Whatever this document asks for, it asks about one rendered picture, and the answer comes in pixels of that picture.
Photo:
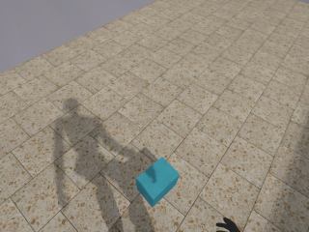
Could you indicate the robot right hand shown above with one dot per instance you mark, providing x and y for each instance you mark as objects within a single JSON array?
[{"x": 229, "y": 225}]

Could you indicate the carton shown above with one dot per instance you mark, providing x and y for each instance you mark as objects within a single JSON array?
[{"x": 157, "y": 180}]

